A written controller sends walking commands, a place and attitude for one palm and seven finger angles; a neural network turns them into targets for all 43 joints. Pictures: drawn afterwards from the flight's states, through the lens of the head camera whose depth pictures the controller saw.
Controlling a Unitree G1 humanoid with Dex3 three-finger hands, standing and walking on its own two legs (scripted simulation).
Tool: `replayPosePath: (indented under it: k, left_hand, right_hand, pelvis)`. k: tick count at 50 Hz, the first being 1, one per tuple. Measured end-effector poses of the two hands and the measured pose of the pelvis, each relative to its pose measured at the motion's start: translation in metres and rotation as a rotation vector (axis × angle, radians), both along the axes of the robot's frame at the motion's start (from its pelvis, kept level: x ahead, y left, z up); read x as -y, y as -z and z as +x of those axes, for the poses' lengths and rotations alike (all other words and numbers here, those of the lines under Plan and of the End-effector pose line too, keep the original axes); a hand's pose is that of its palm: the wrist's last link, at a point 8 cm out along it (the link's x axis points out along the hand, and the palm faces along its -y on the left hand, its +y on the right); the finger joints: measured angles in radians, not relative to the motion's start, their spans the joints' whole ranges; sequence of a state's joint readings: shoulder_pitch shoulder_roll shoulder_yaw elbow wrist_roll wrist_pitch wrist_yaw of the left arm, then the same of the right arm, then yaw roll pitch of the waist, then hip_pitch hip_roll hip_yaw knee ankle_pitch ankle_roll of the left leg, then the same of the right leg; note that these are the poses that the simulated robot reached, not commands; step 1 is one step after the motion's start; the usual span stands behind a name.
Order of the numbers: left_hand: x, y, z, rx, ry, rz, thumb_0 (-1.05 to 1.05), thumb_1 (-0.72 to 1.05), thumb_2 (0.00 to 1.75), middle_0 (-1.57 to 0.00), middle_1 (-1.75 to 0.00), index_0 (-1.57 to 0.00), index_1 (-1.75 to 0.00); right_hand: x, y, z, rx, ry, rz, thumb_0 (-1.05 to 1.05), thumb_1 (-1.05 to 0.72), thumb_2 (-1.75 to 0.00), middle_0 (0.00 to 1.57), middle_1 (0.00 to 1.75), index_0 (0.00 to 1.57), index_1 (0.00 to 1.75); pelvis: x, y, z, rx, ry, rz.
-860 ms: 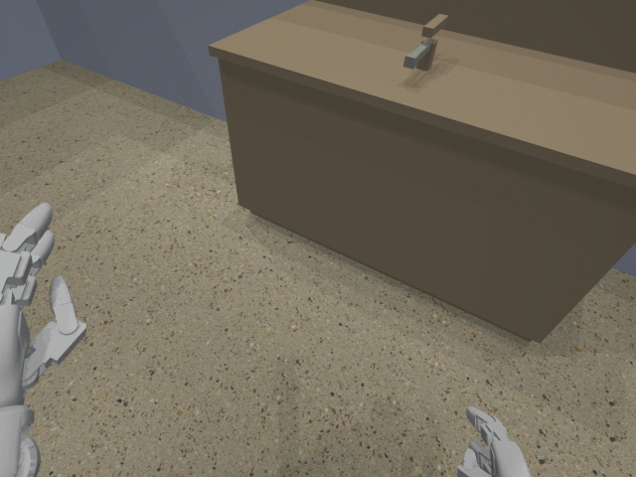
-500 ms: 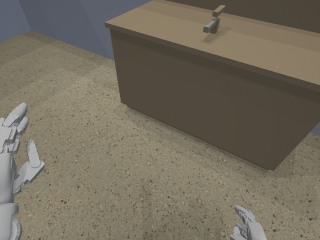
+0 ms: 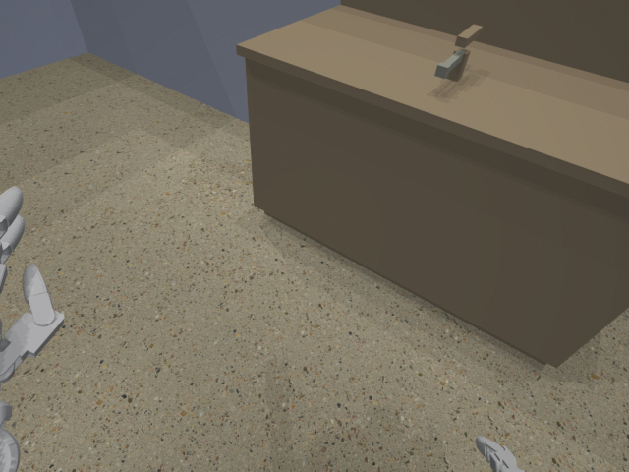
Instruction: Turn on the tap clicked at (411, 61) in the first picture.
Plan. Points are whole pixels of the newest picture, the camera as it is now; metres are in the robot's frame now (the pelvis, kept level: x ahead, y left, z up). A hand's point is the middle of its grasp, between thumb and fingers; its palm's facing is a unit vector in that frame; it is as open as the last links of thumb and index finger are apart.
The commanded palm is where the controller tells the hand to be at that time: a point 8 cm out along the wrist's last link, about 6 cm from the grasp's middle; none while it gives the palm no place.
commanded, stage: walk to a spot facing it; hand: left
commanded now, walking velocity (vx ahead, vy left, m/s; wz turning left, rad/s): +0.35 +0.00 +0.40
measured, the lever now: (442, 70) +1.03 -0.30 +0.09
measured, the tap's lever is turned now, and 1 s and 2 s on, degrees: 0 0 0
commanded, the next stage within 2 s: none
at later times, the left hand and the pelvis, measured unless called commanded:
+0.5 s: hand (132, 233) +0.31 +0.21 +0.19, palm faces +0.53 -0.70 -0.48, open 7.4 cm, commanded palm +0.24 +0.25 +0.20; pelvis +0.14 -0.06 +0.01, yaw +12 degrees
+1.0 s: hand (103, 156) +0.40 +0.27 +0.21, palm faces +0.66 -0.59 -0.45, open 7.4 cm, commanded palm +0.30 +0.29 +0.20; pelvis +0.28 -0.03 +0.00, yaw +26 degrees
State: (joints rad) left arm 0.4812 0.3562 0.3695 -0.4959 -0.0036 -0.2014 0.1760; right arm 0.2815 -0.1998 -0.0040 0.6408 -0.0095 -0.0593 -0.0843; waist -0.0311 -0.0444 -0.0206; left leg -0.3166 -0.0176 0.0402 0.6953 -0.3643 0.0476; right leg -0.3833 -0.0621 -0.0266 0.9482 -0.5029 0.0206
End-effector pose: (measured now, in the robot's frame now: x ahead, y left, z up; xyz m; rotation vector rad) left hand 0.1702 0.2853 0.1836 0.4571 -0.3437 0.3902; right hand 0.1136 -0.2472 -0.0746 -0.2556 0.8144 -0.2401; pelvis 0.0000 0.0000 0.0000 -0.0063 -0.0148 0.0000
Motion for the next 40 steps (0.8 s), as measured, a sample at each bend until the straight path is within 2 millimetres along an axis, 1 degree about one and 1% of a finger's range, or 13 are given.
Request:
replayPosePath:
  k: [3, 6, 8, 11, 15, 19, 21, 23, 26, 30, 33, 35, 40]
  left_hand:
    - [-0.006, -0.007, 0.010, -0.016, -0.026, 0.008, 0.01, 0.89, 0.90, -0.21, -0.30, -0.21, -0.30]
    - [-0.002, -0.017, 0.019, -0.011, -0.024, 0.007, 0.02, 0.89, 0.90, -0.21, -0.30, -0.21, -0.30]
    - [0.003, -0.022, 0.025, -0.018, -0.019, 0.014, 0.02, 0.89, 0.90, -0.21, -0.30, -0.21, -0.30]
    - [0.011, -0.023, 0.036, -0.059, -0.021, 0.034, 0.01, 0.89, 0.90, -0.21, -0.30, -0.21, -0.30]
    - [0.022, -0.021, 0.055, -0.117, -0.052, 0.075, 0.01, 0.89, 0.90, -0.21, -0.30, -0.21, -0.30]
    - [0.036, -0.018, 0.076, -0.118, -0.102, 0.119, 0.01, 0.89, 0.90, -0.21, -0.30, -0.21, -0.30]
    - [0.041, -0.018, 0.083, -0.099, -0.126, 0.098, 0.01, 0.89, 0.90, -0.21, -0.30, -0.21, -0.30]
    - [0.044, -0.020, 0.087, -0.088, -0.153, 0.081, 0.01, 0.89, 0.90, -0.21, -0.30, -0.21, -0.30]
    - [0.046, -0.022, 0.090, -0.122, -0.194, 0.090, 0.01, 0.88, 0.90, -0.21, -0.30, -0.22, -0.30]
    - [0.043, -0.026, 0.097, -0.155, -0.246, 0.092, 0.01, 0.88, 0.90, -0.22, -0.30, -0.22, -0.30]
    - [0.038, -0.032, 0.106, -0.137, -0.286, 0.093, 0.01, 0.88, 0.90, -0.22, -0.30, -0.22, -0.30]
    - [0.033, -0.034, 0.113, -0.118, -0.313, 0.095, 0.01, 0.88, 0.90, -0.22, -0.30, -0.22, -0.30]
    - [0.011, -0.032, 0.133, -0.068, -0.369, 0.095, 0.01, 0.88, 0.90, -0.21, -0.30, -0.21, -0.30]
  right_hand:
    - [-0.019, -0.001, 0.014, -0.016, -0.033, 0.048, 0.02, -0.90, -0.90, 0.20, 0.30, 0.20, 0.30]
    - [-0.035, -0.003, 0.032, -0.036, -0.088, 0.092, 0.02, -0.90, -0.90, 0.20, 0.30, 0.20, 0.30]
    - [-0.041, -0.004, 0.046, -0.040, -0.116, 0.116, 0.02, -0.90, -0.90, 0.20, 0.30, 0.21, 0.30]
    - [-0.043, -0.003, 0.070, -0.033, -0.143, 0.141, 0.02, -0.90, -0.90, 0.20, 0.30, 0.21, 0.30]
    - [-0.032, 0.005, 0.108, -0.021, -0.173, 0.153, 0.01, -0.90, -0.90, 0.21, 0.30, 0.21, 0.30]
    - [-0.011, 0.023, 0.153, -0.019, -0.210, 0.145, 0.01, -0.90, -0.90, 0.21, 0.30, 0.21, 0.30]
    - [0.001, 0.026, 0.175, -0.038, -0.234, 0.119, 0.01, -0.90, -0.90, 0.20, 0.30, 0.21, 0.30]
    - [0.012, 0.020, 0.197, -0.040, -0.252, 0.094, 0.02, -0.90, -0.90, 0.20, 0.30, 0.21, 0.30]
    - [0.025, 0.007, 0.230, -0.023, -0.262, 0.060, 0.02, -0.90, -0.90, 0.20, 0.30, 0.21, 0.30]
    - [0.029, -0.006, 0.271, -0.010, -0.300, 0.023, 0.02, -0.91, -0.90, 0.20, 0.30, 0.20, 0.30]
    - [0.022, -0.009, 0.299, -0.010, -0.342, 0.008, 0.01, -0.91, -0.90, 0.20, 0.30, 0.20, 0.30]
    - [0.013, -0.010, 0.316, -0.011, -0.367, 0.005, 0.01, -0.91, -0.90, 0.20, 0.30, 0.20, 0.30]
    - [-0.026, -0.004, 0.356, -0.002, -0.412, 0.022, 0.01, -0.91, -0.90, 0.20, 0.30, 0.20, 0.30]
  pelvis:
    - [0.000, -0.009, 0.013, -0.010, -0.033, -0.024]
    - [0.003, -0.018, 0.026, -0.021, -0.055, -0.037]
    - [0.006, -0.021, 0.035, -0.028, -0.064, -0.039]
    - [0.013, -0.023, 0.052, -0.037, -0.072, -0.032]
    - [0.027, -0.019, 0.078, -0.041, -0.089, -0.016]
    - [0.046, -0.005, 0.105, -0.029, -0.143, -0.015]
    - [0.052, -0.004, 0.115, -0.016, -0.182, -0.005]
    - [0.057, -0.007, 0.127, -0.012, -0.203, 0.017]
    - [0.061, -0.014, 0.146, -0.017, -0.227, 0.036]
    - [0.064, -0.020, 0.170, -0.020, -0.275, 0.052]
    - [0.062, -0.021, 0.188, -0.023, -0.309, 0.063]
    - [0.058, -0.021, 0.201, -0.028, -0.328, 0.067]
    - [0.040, -0.011, 0.235, -0.043, -0.352, 0.079]
